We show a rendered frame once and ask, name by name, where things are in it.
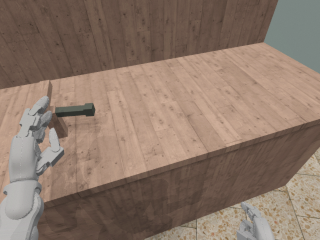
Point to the robot left hand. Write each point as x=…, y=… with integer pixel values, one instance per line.
x=24, y=149

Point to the counter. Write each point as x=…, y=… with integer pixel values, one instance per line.
x=194, y=113

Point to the robot right hand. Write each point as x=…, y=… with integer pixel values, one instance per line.
x=259, y=229

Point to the left robot forearm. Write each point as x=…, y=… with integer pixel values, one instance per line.
x=21, y=210

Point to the tap lever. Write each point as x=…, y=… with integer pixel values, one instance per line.
x=87, y=109

